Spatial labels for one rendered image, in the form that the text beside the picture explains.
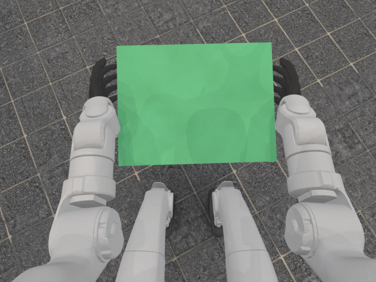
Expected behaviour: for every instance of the right robot upper arm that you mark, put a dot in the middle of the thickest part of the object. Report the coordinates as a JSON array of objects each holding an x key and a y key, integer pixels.
[{"x": 329, "y": 238}]

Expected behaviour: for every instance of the robot right forearm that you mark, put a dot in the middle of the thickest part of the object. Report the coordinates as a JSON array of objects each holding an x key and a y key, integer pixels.
[{"x": 312, "y": 177}]

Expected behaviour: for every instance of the robot left forearm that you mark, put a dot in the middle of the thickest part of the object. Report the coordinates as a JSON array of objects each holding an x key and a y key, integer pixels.
[{"x": 90, "y": 182}]

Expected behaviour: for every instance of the left robot upper arm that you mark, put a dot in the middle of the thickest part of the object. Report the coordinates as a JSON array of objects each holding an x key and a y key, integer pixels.
[{"x": 81, "y": 244}]

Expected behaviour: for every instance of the robot right hand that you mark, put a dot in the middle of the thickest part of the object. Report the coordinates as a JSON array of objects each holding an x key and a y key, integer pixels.
[{"x": 289, "y": 82}]

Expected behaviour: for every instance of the robot right shin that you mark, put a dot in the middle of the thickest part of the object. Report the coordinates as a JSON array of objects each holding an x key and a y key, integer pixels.
[{"x": 223, "y": 184}]

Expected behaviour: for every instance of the robot left hand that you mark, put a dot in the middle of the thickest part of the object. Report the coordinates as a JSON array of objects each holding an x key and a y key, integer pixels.
[{"x": 98, "y": 83}]

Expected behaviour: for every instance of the carton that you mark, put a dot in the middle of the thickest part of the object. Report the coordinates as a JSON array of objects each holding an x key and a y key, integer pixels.
[{"x": 195, "y": 104}]

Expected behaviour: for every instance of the robot left foot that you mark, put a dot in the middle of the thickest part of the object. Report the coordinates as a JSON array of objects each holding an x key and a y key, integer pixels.
[{"x": 169, "y": 228}]

